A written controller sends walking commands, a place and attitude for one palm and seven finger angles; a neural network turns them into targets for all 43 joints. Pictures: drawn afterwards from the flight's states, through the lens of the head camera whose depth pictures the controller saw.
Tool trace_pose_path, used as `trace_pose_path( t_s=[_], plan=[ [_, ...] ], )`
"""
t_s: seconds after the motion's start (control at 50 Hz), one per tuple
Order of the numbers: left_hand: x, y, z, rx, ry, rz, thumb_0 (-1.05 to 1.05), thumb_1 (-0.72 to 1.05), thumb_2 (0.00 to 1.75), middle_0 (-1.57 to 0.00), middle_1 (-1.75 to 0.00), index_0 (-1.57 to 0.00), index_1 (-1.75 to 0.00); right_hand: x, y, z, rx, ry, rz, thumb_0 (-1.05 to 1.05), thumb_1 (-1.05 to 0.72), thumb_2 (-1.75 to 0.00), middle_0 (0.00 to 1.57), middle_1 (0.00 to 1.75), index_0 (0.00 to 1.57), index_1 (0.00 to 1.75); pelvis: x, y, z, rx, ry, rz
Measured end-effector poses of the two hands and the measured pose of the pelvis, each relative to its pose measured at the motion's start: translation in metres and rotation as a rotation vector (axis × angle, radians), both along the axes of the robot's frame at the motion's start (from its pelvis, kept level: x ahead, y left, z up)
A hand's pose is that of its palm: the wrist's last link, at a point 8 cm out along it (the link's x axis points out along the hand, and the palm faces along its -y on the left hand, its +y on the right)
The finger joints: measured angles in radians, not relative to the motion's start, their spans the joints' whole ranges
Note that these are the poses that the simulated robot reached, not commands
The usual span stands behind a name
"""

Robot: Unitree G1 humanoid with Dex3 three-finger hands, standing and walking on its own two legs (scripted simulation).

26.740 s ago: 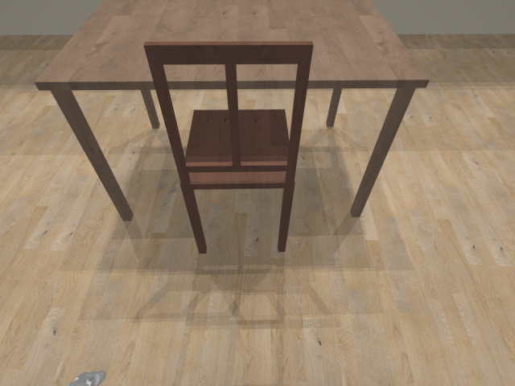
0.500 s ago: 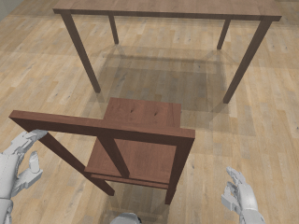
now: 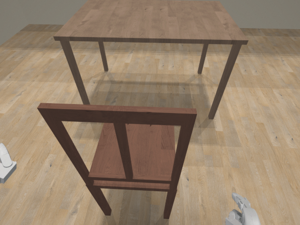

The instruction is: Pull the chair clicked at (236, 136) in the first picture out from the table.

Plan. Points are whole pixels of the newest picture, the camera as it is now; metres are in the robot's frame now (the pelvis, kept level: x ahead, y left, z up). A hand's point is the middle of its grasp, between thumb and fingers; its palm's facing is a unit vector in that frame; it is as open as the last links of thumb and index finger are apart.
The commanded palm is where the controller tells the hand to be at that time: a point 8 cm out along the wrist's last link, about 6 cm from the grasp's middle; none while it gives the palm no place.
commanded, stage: step back with the hand held close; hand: left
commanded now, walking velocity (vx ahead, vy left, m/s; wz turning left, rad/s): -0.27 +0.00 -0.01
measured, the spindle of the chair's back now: (125, 154) +0.34 +0.10 -0.04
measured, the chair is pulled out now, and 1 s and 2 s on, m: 0.63 0.63 0.63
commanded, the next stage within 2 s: stop stepping back and stand still in 0.30 s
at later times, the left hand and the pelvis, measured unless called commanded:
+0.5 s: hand out of the picture +0.07 +0.23 +0.16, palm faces +0.34 -0.79 -0.52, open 7.4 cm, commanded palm +0.03 +0.27 +0.19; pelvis -0.12 -0.02 +0.01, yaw -2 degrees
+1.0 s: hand out of the picture -0.01 +0.28 +0.16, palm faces +0.50 -0.76 -0.42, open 7.4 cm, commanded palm -0.07 +0.31 +0.19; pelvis -0.19 +0.00 +0.00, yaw +2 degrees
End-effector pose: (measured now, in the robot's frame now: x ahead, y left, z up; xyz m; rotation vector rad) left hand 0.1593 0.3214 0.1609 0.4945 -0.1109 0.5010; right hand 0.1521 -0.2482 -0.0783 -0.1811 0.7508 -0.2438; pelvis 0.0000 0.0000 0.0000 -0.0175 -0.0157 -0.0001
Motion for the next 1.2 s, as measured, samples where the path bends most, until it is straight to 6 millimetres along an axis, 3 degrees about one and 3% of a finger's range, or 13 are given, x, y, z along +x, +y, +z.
trace_pose_path(
  t_s=[0.04, 0.08, 0.16, 0.26, 0.4, 0.48, 0.56, 0.62, 0.7, 0.78, 1.0, 1.1, 1.2],
  plan=[
    [-0.004, -0.007, -0.012, -0.041, 0.033, -0.042, 0.01, 0.9, 0.9, -0.2, -0.3, -0.21, -0.3, -0.01, 0.008, 0.009, -0.027, 0.008, 0.038, 0.01, -0.9, -0.9, 0.2, 0.3, 0.2, 0.3, -0.01, 0.0, 0.003, -0.001, 0.006, -0.005],
    [-0.009, -0.022, -0.006, -0.052, 0.006, -0.114, 0.02, 0.9, 0.9, -0.2, -0.3, -0.2, -0.3, -0.019, 0.016, 0.016, -0.046, 0.013, 0.083, 0.01, -0.9, -0.9, 0.2, 0.3, 0.2, 0.3, -0.019, -0.001, 0.006, -0.014, 0.018, 0.002],
    [-0.029, -0.049, 0.043, 0.067, -0.14, -0.273, 0.02, 0.89, 0.9, -0.21, -0.3, -0.21, -0.3, -0.031, 0.025, 0.022, -0.046, 0.005, 0.148, 0.01, -0.9, -0.9, 0.2, 0.3, 0.2, 0.3, -0.037, -0.004, 0.01, -0.039, 0.046, 0.002],
    [-0.054, -0.051, 0.086, 0.306, -0.192, -0.295, 0.01, 0.89, 0.9, -0.21, -0.31, -0.21, -0.3, -0.046, 0.023, 0.009, 0.014, -0.017, 0.133, 0.01, -0.9, -0.9, 0.2, 0.3, 0.21, 0.3, -0.066, -0.01, 0.008, -0.034, 0.072, -0.03],
    [-0.096, -0.05, 0.058, 0.223, 0.022, -0.201, 0.01, 0.89, 0.9, -0.21, -0.3, -0.21, -0.3, -0.096, -0.002, -0.014, 0.105, -0.013, 0.033, 0.01, -0.9, -0.9, 0.2, 0.3, 0.21, 0.3, -0.108, -0.018, 0.008, -0.042, 0.03, -0.032],
    [-0.126, -0.054, 0.03, 0.105, 0.062, -0.168, 0.01, 0.89, 0.9, -0.21, -0.3, -0.21, -0.3, -0.131, -0.02, -0.005, 0.06, 0.034, -0.012, 0.01, -0.9, -0.9, 0.2, 0.3, 0.2, 0.3, -0.117, -0.021, 0.012, 0.028, 0.031, -0.037],
    [-0.14, -0.045, 0.014, 0.047, -0.005, -0.124, 0.01, 0.89, 0.9, -0.21, -0.31, -0.21, -0.3, -0.15, -0.031, 0.005, -0.042, 0.022, 0.003, 0.01, -0.9, -0.9, 0.2, 0.3, 0.2, 0.3, -0.13, -0.02, 0.006, 0.024, 0.029, 0.011],
    [-0.151, -0.038, 0.02, 0.034, -0.121, -0.119, 0.01, 0.89, 0.9, -0.22, -0.31, -0.21, -0.3, -0.157, -0.032, 0.012, -0.102, 0.002, 0.003, 0.01, -0.9, -0.9, 0.2, 0.3, 0.2, 0.3, -0.144, -0.014, 0.0, 0.024, 0.002, 0.028],
    [-0.169, -0.037, 0.048, 0.097, -0.206, -0.143, 0.02, 0.89, 0.9, -0.21, -0.31, -0.21, -0.3, -0.166, -0.018, 0.029, -0.082, -0.073, 0.018, 0.01, -0.9, -0.9, 0.2, 0.3, 0.2, 0.3, -0.159, -0.011, 0.006, 0.025, -0.023, 0.009],
    [-0.187, -0.034, 0.068, 0.182, -0.231, -0.15, 0.01, 0.89, 0.9, -0.21, -0.3, -0.21, -0.3, -0.173, 0.001, 0.023, -0.007, -0.102, 0.061, 0.01, -0.9, -0.9, 0.2, 0.3, 0.2, 0.3, -0.172, -0.007, 0.008, -0.012, -0.034, 0.029],
    [-0.214, -0.01, 0.016, 0.038, -0.076, -0.022, 0.01, 0.89, 0.9, -0.21, -0.3, -0.21, -0.3, -0.21, 0.023, -0.004, 0.022, 0.016, 0.1, 0.01, -0.9, -0.9, 0.2, 0.3, 0.2, 0.3, -0.195, 0.0, 0.002, -0.019, -0.031, 0.042],
    [-0.216, -0.018, 0.027, 0.058, -0.156, -0.053, 0.02, 0.89, 0.9, -0.21, -0.3, -0.21, -0.3, -0.216, 0.021, -0.005, -0.004, 0.027, 0.101, 0.01, -0.9, -0.9, 0.2, 0.3, 0.2, 0.3, -0.193, -0.001, -0.002, -0.03, -0.041, 0.062],
    [-0.216, -0.015, 0.045, 0.144, -0.222, -0.065, 0.01, 0.89, 0.9, -0.21, -0.31, -0.21, -0.3, -0.207, 0.018, -0.006, -0.006, 0.018, 0.104, 0.01, -0.9, -0.9, 0.2, 0.3, 0.2, 0.3, -0.184, 0.0, -0.004, -0.036, -0.032, 0.073]
  ],
)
